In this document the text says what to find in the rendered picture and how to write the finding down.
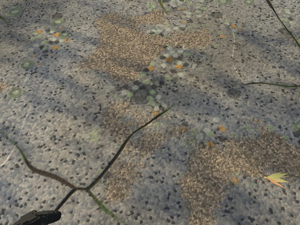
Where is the robot left hand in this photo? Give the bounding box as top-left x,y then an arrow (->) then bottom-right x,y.
13,210 -> 62,225

